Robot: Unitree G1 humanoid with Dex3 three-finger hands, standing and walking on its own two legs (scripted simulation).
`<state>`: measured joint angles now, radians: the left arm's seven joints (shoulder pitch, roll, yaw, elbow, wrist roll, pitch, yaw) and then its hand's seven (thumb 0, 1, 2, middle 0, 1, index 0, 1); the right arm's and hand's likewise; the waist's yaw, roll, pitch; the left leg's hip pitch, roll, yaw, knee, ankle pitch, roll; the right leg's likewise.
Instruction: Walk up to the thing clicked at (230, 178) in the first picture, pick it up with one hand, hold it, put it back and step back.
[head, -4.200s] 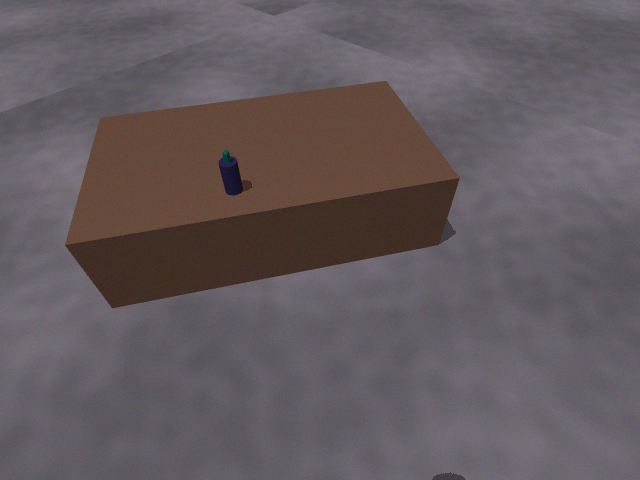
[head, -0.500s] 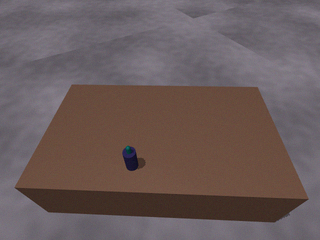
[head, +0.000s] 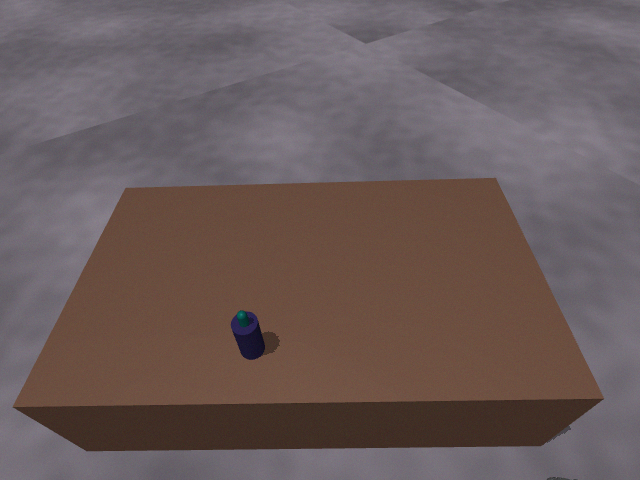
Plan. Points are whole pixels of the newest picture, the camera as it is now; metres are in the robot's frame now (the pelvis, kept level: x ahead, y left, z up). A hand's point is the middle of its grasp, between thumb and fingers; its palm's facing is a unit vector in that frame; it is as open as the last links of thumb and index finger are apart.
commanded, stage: walk up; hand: left
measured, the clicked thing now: (247, 331) +0.52 +0.20 -0.34
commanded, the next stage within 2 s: stand in 0.78 s
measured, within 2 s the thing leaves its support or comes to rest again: neither
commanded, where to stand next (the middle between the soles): +0.07 +0.00 m, yaw +0 degrees
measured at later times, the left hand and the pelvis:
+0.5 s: hand out of the picture +0.09 +0.26 -0.15, palm faces -0.07 -0.92 -0.38, open 7.4 cm; pelvis +0.00 +0.00 +0.00, yaw -1 degrees
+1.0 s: hand out of the picture +0.10 +0.25 -0.15, palm faces -0.06 -0.94 -0.34, open 7.4 cm; pelvis +0.01 +0.00 +0.01, yaw -1 degrees
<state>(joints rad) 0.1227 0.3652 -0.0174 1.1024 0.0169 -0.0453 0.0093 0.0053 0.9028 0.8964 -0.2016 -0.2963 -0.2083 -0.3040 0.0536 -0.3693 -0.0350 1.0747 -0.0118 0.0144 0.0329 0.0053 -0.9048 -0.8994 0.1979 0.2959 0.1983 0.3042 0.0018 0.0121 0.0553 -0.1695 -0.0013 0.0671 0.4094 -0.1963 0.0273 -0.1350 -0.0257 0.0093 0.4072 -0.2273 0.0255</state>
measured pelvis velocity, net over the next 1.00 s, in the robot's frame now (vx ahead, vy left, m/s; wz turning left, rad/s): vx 0.01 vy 0.00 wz -0.02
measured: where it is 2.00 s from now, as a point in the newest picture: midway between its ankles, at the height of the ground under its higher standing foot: outside the picture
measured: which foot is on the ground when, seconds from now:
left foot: down 0.00-1.00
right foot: down 0.00-1.00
